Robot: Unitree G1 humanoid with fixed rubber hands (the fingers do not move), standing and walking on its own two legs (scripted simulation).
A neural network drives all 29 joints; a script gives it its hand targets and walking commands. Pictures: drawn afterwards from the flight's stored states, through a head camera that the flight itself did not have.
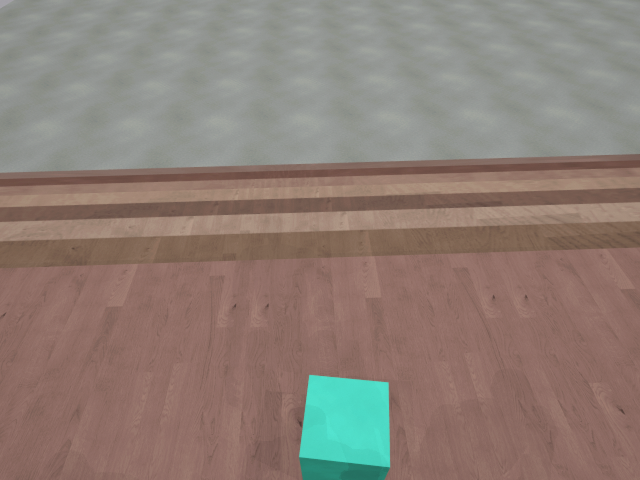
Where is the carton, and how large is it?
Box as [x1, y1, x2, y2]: [299, 375, 389, 479]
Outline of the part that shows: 309,375 299,454 303,479 383,479 389,468 388,382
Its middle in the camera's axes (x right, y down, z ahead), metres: +0.07 +0.52 +1.06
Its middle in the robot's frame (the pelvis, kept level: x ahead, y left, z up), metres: +0.40 -0.04 -0.65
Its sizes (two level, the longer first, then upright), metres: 0.210 0.200 0.250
